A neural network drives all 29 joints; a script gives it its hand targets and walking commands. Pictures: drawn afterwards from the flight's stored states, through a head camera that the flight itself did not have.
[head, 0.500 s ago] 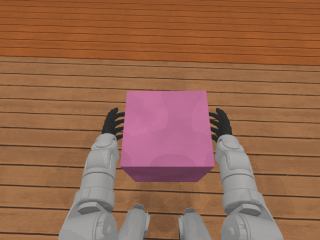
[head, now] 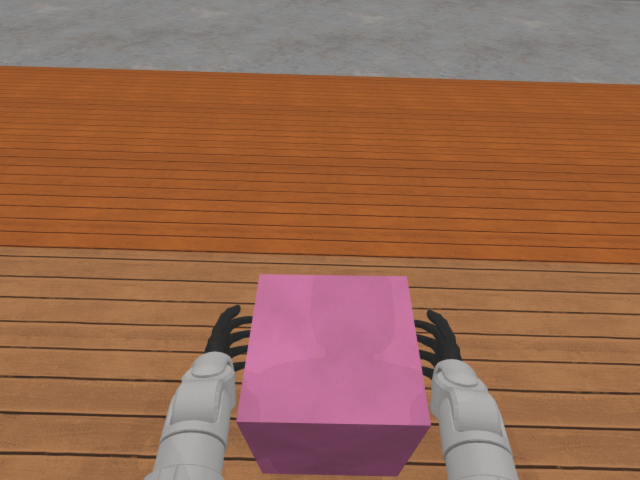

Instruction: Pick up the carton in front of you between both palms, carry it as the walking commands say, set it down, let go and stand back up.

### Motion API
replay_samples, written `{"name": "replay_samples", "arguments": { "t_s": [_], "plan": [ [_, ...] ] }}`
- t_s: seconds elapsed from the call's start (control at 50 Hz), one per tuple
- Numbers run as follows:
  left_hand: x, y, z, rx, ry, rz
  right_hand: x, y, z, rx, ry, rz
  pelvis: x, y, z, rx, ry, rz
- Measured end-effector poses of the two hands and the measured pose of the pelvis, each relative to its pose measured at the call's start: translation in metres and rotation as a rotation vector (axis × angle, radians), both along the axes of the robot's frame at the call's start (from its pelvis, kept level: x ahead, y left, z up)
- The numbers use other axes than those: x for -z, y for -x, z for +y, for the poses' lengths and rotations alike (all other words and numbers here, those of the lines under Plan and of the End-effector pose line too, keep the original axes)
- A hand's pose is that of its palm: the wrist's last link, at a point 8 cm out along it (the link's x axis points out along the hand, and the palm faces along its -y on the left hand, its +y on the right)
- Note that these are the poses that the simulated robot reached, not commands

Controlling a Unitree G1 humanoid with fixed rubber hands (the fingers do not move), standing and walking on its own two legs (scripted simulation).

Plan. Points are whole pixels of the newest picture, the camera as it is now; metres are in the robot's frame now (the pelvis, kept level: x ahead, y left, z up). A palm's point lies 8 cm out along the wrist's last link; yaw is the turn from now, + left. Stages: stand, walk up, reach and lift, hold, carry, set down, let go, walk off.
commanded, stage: reach and lift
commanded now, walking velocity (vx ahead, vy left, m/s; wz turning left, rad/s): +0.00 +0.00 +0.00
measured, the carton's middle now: (331, 379) +0.31 +0.00 -0.07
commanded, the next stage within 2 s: hold in 1.08 s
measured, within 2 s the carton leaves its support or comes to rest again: neither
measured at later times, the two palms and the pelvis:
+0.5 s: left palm (214, 356) +0.28 +0.15 +0.03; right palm (453, 365) +0.29 -0.15 +0.03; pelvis -0.01 +0.00 +0.01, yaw +0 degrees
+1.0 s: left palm (215, 350) +0.29 +0.15 +0.04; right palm (456, 358) +0.29 -0.15 +0.04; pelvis +0.00 +0.00 +0.01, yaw +0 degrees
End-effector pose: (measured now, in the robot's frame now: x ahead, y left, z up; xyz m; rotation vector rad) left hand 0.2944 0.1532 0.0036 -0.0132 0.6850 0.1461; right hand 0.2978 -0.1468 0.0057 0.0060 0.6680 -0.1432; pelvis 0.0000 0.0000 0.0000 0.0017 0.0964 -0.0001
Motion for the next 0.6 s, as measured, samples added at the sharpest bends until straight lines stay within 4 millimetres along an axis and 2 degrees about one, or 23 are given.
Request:
{"name": "replay_samples", "arguments": {
  "t_s": [0.14,0.38,0.6],
  "plan": [
    [-0.023,0.01,-0.002,0.021,-0.022,0.005,-0.023,0.011,-0.002,-0.012,0.02,0.005,-0.008,0.002,0.001,0.002,0.0,-0.105],
    [-0.025,0.013,-0.001,0.026,-0.025,0.025,-0.024,0.015,-0.001,-0.014,0.027,0.026,-0.006,0.015,0.002,0.003,0.0,-0.145],
    [-0.031,0.008,-0.001,0.021,-0.021,0.014,-0.031,0.01,-0.001,-0.011,0.021,0.016,-0.01,0.008,0.002,0.004,0.0,-0.148]
  ]
}}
